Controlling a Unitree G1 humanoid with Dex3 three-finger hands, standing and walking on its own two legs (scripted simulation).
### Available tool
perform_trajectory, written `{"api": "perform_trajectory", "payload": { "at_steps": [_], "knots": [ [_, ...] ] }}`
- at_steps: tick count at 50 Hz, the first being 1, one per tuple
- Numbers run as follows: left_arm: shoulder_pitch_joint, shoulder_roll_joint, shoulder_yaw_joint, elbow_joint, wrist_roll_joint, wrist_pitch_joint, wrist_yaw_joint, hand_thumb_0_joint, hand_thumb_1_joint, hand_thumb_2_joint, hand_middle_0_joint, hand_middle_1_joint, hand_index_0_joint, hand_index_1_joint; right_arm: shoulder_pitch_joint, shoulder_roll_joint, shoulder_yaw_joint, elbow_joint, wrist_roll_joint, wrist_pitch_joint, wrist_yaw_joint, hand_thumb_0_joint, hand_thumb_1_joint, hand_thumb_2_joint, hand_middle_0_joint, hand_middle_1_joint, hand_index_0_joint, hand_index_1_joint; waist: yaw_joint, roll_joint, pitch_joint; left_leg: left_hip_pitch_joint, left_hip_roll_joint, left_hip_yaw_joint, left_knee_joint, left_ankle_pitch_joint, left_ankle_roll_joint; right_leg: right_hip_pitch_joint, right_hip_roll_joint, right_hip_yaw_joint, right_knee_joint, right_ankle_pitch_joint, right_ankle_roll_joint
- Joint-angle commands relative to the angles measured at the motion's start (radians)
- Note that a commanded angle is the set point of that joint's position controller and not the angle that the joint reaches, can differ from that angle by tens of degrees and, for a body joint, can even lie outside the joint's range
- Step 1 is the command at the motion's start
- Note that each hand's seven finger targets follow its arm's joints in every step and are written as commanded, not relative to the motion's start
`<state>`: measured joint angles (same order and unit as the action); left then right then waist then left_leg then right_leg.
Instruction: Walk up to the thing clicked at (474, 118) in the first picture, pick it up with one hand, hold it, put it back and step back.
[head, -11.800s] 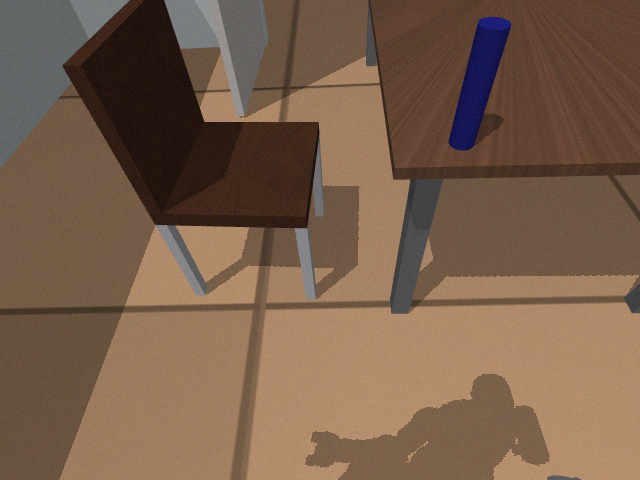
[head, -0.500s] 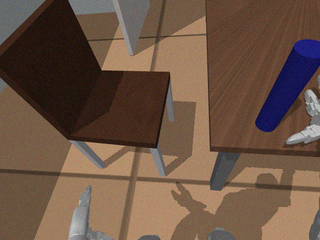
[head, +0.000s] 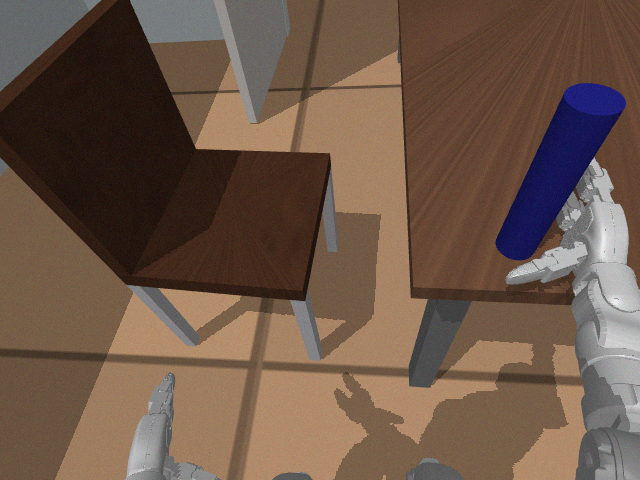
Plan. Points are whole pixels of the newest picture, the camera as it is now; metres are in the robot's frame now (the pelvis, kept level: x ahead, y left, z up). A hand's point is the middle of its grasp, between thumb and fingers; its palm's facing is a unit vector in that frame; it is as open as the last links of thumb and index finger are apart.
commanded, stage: rest palm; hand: right
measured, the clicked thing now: (546, 187) +0.41 -0.21 +0.13
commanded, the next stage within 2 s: close in 0.28 s
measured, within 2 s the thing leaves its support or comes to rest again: leaves its support in 1.30 s
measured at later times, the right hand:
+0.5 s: hand (531, 228) +0.39 -0.21 +0.08, palm faces +0.16 +0.99 +0.03, open 17.2 cm
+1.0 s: hand (525, 220) +0.42 -0.21 +0.07, palm faces +0.14 +0.99 +0.03, open 9.4 cm
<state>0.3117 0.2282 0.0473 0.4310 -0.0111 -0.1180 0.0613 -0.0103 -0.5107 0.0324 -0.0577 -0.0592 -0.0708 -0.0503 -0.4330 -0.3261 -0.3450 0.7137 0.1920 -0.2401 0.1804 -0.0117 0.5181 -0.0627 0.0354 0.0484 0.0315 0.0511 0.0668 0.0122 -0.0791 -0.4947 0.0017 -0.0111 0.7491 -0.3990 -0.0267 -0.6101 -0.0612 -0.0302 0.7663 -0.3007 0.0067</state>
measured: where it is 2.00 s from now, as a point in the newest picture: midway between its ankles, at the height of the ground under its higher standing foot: outside the picture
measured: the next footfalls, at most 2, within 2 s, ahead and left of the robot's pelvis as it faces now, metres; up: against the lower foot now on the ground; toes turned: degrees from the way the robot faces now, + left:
none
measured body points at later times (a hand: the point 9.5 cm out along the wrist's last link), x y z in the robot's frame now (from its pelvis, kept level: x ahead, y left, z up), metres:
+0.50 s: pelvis +0.00 +0.00 +0.00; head +0.03 -0.01 +0.45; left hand +0.15 +0.26 -0.06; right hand +0.38 -0.26 +0.08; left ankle -0.02 +0.14 -0.71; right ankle +0.05 -0.12 -0.71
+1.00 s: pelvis +0.00 +0.00 +0.00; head +0.05 -0.01 +0.44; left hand +0.15 +0.26 -0.05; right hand +0.40 -0.26 +0.07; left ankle -0.02 +0.14 -0.71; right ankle +0.05 -0.12 -0.71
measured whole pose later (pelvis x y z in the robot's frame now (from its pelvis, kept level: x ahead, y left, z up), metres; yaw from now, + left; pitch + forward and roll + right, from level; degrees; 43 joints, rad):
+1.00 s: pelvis +0.00 +0.00 +0.00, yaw +0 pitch +10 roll +1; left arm 0.35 0.23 0.04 0.32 -0.01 -0.09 0.03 -0.01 -0.53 0.05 -0.05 -0.05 -0.06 -0.05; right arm -0.49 -0.33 -0.35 0.80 0.16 -0.28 0.14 -0.01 0.13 -0.49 0.90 0.70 0.89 0.70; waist 0.09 0.02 -0.09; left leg -0.54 0.00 -0.02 0.79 -0.42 -0.03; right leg -0.64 -0.06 -0.04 0.79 -0.32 0.01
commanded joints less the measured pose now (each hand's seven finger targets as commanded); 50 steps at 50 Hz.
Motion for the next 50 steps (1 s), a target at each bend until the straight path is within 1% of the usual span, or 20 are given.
{"api": "perform_trajectory", "payload": {
  "at_steps": [1, 4, 5, 6, 13, 14, 16, 17, 19, 26, 31, 33, 35, 36, 37, 40, 44, 46, 49, 50],
  "knots": [
    [-0.041, 0.123, 0.056, -0.189, -0.001, -0.045, 0.003, 0.000, -0.588, 0.075, -0.053, -0.045, -0.043, -0.057, -0.355, -0.166, -0.006, -0.211, -0.001, -0.075, -0.040, 0.000, 0.524, -0.070, 0.043, 0.051, 0.045, 0.052, -0.021, -0.067, -0.282, -0.002, -0.028, 0.027, -0.102, 0.230, 0.028, 0.285, 0.026, 0.013, -0.093, 0.156, -0.013],
    [-0.039, 0.147, 0.080, -0.211, -0.002, -0.042, 0.004, 0.000, -0.587, 0.076, -0.052, -0.044, -0.040, -0.057, -0.368, -0.211, -0.028, -0.217, -0.011, -0.080, -0.061, 0.000, 0.544, -0.034, 0.069, 0.041, 0.069, 0.041, -0.007, -0.067, -0.302, -0.006, -0.029, 0.026, -0.109, 0.203, 0.028, 0.294, 0.024, 0.012, -0.096, 0.127, -0.013],
    [-0.011, 0.107, 0.051, -0.149, 0.001, -0.036, -0.001, 0.000, -0.587, 0.077, -0.050, -0.044, -0.039, -0.056, -0.378, -0.165, 0.012, -0.220, -0.015, -0.078, -0.060, 0.000, 0.565, -0.039, 0.060, 0.044, 0.062, 0.044, -0.009, -0.082, -0.265, -0.026, -0.027, 0.024, -0.110, 0.187, 0.028, 0.272, 0.027, 0.011, -0.099, 0.107, -0.014],
    [-0.055, 0.133, 0.064, -0.214, -0.002, -0.041, -0.001, 0.000, -0.587, 0.075, -0.052, -0.045, -0.041, -0.056, -0.362, -0.199, -0.025, -0.244, -0.010, -0.080, -0.068, 0.000, 0.527, -0.051, 0.065, 0.048, 0.066, 0.048, -0.017, -0.061, -0.278, -0.010, -0.025, 0.020, -0.117, 0.178, 0.026, 0.278, 0.027, 0.010, -0.099, 0.097, -0.015],
    [-0.046, 0.134, 0.087, -0.215, -0.004, -0.034, -0.002, 0.000, -0.587, 0.077, -0.049, -0.044, -0.038, -0.056, -0.365, -0.155, 0.005, -0.253, -0.018, -0.080, -0.093, 0.000, 0.557, -0.053, 0.074, 0.060, 0.078, 0.060, -0.008, -0.047, -0.282, -0.007, -0.024, 0.016, -0.115, 0.195, 0.023, 0.295, 0.028, 0.008, -0.101, 0.111, -0.018],
    [-0.071, 0.196, 0.134, -0.278, -0.007, -0.039, 0.006, 0.000, -0.586, 0.077, -0.048, -0.042, -0.037, -0.054, -0.348, -0.193, -0.034, -0.254, -0.009, -0.081, -0.097, 0.000, 0.557, -0.048, 0.081, 0.059, 0.083, 0.060, 0.003, 0.000, -0.294, 0.004, -0.023, 0.015, -0.125, 0.193, 0.019, 0.302, 0.026, 0.010, -0.099, 0.111, -0.021],
    [-0.032, 0.139, 0.074, -0.251, -0.007, -0.033, 0.001, 0.000, -0.583, 0.076, -0.048, -0.043, -0.037, -0.055, -0.314, -0.198, -0.036, -0.230, -0.013, -0.081, -0.095, 0.000, 0.549, -0.057, 0.068, 0.059, 0.071, 0.060, -0.011, -0.001, -0.251, 0.002, -0.021, 0.014, -0.134, 0.159, 0.019, 0.278, 0.028, 0.009, -0.107, 0.081, -0.022],
    [-0.015, 0.068, 0.025, -0.201, -0.006, -0.031, -0.008, 0.000, -0.587, 0.078, -0.046, -0.041, -0.035, -0.054, -0.346, -0.136, 0.017, -0.251, -0.015, -0.086, -0.086, 0.000, 0.573, -0.046, 0.083, 0.061, 0.086, 0.062, -0.017, -0.042, -0.235, -0.007, -0.018, 0.008, -0.128, 0.159, 0.022, 0.262, 0.030, 0.006, -0.106, 0.083, -0.019],
    [-0.038, 0.103, 0.066, -0.214, -0.011, -0.035, -0.002, 0.000, -0.584, 0.075, -0.047, -0.043, -0.037, -0.054, -0.360, -0.178, -0.010, -0.256, -0.012, -0.091, -0.079, 0.000, 0.565, -0.049, 0.075, 0.058, 0.078, 0.059, -0.010, -0.051, -0.295, 0.009, -0.016, 0.001, -0.120, 0.201, 0.020, 0.297, 0.030, 0.007, -0.097, 0.125, -0.018],
    [-0.042, 0.145, 0.075, -0.223, -0.002, -0.041, 0.002, 0.000, -0.553, 0.055, -0.051, -0.055, -0.051, -0.054, -0.435, -0.154, 0.018, -0.227, -0.016, -0.091, -0.062, 0.000, 0.458, -0.111, 0.417, 0.247, 0.413, 0.248, 0.025, -0.035, -0.340, -0.012, -0.023, 0.020, -0.090, 0.270, 0.020, 0.331, 0.023, 0.017, -0.079, 0.181, -0.021],
    [-0.041, 0.146, 0.080, -0.236, -0.004, -0.036, -0.001, 0.000, -0.546, 0.051, -0.049, -0.054, -0.053, -0.050, -0.462, -0.232, -0.036, -0.191, -0.018, -0.105, -0.056, 0.000, 0.416, -0.197, 0.575, 0.374, 0.573, 0.375, 0.015, -0.039, -0.330, -0.006, -0.014, 0.006, -0.091, 0.267, 0.014, 0.290, 0.032, 0.010, -0.062, 0.172, -0.026],
    [0.032, 0.111, 0.060, -0.183, -0.002, -0.030, -0.009, 0.000, -0.542, 0.050, -0.048, -0.055, -0.053, -0.050, -0.419, -0.170, -0.001, -0.110, -0.021, -0.099, -0.047, 0.000, 0.387, -0.243, 0.672, 0.448, 0.671, 0.449, 0.019, -0.045, -0.284, -0.039, -0.018, 0.011, -0.076, 0.274, 0.018, 0.276, 0.032, 0.008, -0.060, 0.179, -0.024],
    [-0.017, 0.163, 0.092, -0.263, -0.002, -0.033, -0.007, 0.000, -0.545, 0.053, -0.048, -0.054, -0.052, -0.049, -0.444, -0.249, -0.057, -0.150, -0.020, -0.111, -0.050, 0.000, 0.360, -0.284, 0.729, 0.499, 0.729, 0.501, 0.011, -0.056, -0.348, -0.019, -0.021, 0.017, -0.072, 0.275, 0.022, 0.298, 0.030, 0.013, -0.060, 0.193, -0.021],
    [0.016, 0.115, 0.055, -0.212, -0.002, -0.027, -0.014, 0.000, -0.548, 0.054, -0.047, -0.052, -0.050, -0.049, -0.435, -0.202, -0.015, -0.143, -0.025, -0.109, -0.046, 0.000, 0.336, -0.312, 0.760, 0.531, 0.760, 0.532, -0.003, -0.088, -0.309, -0.029, -0.020, 0.016, -0.070, 0.267, 0.025, 0.282, 0.031, 0.008, -0.062, 0.186, -0.017],
    [0.004, 0.148, 0.090, -0.244, -0.002, -0.028, -0.012, 0.000, -0.540, 0.049, -0.046, -0.053, -0.051, -0.047, -0.449, -0.220, -0.035, -0.148, -0.022, -0.112, -0.047, 0.000, 0.300, -0.342, 0.792, 0.563, 0.790, 0.565, 0.012, -0.067, -0.329, -0.036, -0.023, 0.018, -0.069, 0.263, 0.025, 0.292, 0.029, 0.011, -0.061, 0.184, -0.018],
    [-0.022, 0.092, 0.034, -0.260, -0.006, -0.031, -0.020, 0.000, -0.542, 0.050, -0.047, -0.052, -0.051, -0.048, -0.442, -0.179, -0.014, -0.124, -0.016, -0.112, -0.042, 0.000, 0.220, -0.434, 0.854, 0.648, 0.854, 0.649, -0.002, -0.074, -0.310, -0.033, -0.023, 0.016, -0.078, 0.216, 0.028, 0.259, 0.029, 0.011, -0.063, 0.136, -0.017],
    [-0.047, 0.170, 0.094, -0.310, -0.002, -0.033, -0.009, 0.000, -0.540, 0.046, -0.048, -0.053, -0.055, -0.047, -0.442, -0.229, -0.050, -0.117, -0.019, -0.115, -0.049, 0.000, 0.050, -0.562, 0.973, 0.771, 0.970, 0.773, 0.008, -0.034, -0.357, -0.019, -0.026, 0.017, -0.071, 0.247, 0.023, 0.278, 0.027, 0.015, -0.058, 0.162, -0.020],
    [0.014, 0.130, 0.063, -0.270, 0.000, -0.029, -0.013, 0.000, -0.544, 0.049, -0.049, -0.053, -0.054, -0.048, -0.427, -0.169, -0.010, -0.092, -0.019, -0.114, -0.044, 0.000, -0.024, -0.636, 1.026, 0.837, 1.024, 0.839, 0.015, -0.038, -0.327, -0.038, -0.026, 0.021, -0.066, 0.264, 0.022, 0.272, 0.027, 0.012, -0.049, 0.180, -0.021],
    [0.013, 0.149, 0.077, -0.297, -0.002, -0.025, -0.013, 0.000, -0.547, 0.048, -0.049, -0.051, -0.053, -0.047, -0.461, -0.266, -0.068, -0.155, -0.024, -0.122, -0.052, 0.000, -0.133, -0.705, 1.109, 0.913, 1.103, 0.914, 0.002, -0.063, -0.369, -0.010, -0.023, 0.018, -0.065, 0.291, 0.020, 0.284, 0.031, 0.012, -0.044, 0.209, -0.023],
    [0.029, 0.112, 0.051, -0.259, 0.000, -0.022, -0.018, 0.000, -0.548, 0.050, -0.048, -0.050, -0.051, -0.047, -0.459, -0.215, -0.033, -0.139, -0.024, -0.123, -0.049, 0.000, -0.185, -0.734, 1.136, 0.940, 1.129, 0.941, 0.004, -0.075, -0.318, -0.025, -0.023, 0.018, -0.064, 0.275, 0.021, 0.260, 0.033, 0.010, -0.049, 0.188, -0.021]
  ]
}}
